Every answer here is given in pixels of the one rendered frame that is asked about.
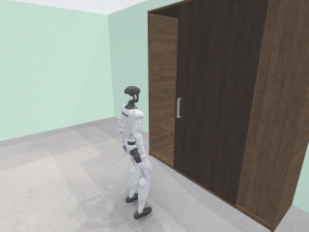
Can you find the robot left forearm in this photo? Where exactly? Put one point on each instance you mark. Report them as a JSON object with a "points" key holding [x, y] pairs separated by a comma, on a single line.
{"points": [[124, 138]]}

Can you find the robot right forearm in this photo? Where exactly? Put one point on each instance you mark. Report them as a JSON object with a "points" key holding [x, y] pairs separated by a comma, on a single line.
{"points": [[140, 146]]}

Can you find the handle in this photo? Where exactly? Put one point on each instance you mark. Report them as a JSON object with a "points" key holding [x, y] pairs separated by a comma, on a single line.
{"points": [[178, 107], [283, 134]]}

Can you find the right robot foot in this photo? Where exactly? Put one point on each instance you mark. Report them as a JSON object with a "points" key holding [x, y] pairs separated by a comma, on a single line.
{"points": [[146, 211]]}

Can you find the right robot upper arm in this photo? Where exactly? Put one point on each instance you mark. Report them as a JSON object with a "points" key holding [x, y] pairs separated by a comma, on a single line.
{"points": [[138, 117]]}

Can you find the humanoid robot torso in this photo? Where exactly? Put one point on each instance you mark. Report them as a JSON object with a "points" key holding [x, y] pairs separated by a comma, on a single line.
{"points": [[128, 127]]}

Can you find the right robot hand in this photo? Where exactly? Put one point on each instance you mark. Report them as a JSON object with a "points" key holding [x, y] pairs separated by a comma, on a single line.
{"points": [[145, 165]]}

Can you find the left robot hand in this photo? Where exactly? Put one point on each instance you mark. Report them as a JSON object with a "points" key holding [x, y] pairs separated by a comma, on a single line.
{"points": [[123, 144]]}

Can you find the wardrobe door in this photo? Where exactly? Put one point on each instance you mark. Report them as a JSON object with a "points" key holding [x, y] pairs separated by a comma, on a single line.
{"points": [[280, 84], [218, 55]]}

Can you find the left robot upper arm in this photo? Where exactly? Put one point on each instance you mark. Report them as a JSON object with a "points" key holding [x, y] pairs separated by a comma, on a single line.
{"points": [[121, 117]]}

